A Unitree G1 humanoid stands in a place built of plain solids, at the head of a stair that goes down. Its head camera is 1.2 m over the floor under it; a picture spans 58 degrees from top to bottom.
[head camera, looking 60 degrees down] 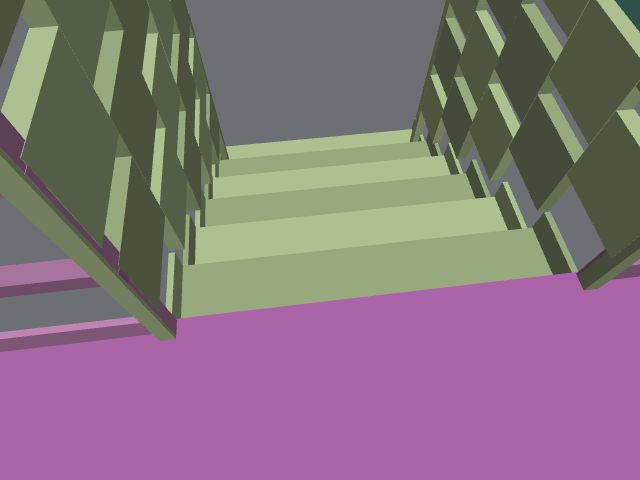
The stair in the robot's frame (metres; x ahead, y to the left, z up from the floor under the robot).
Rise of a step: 0.16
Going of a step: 0.26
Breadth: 1.32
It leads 7 degrees to the left of straight ahead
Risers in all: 7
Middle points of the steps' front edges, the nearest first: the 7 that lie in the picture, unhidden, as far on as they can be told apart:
0.50 -0.18 0.00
0.76 -0.15 -0.16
1.02 -0.12 -0.32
1.28 -0.09 -0.49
1.54 -0.06 -0.65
1.79 -0.02 -0.81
2.05 0.01 -0.98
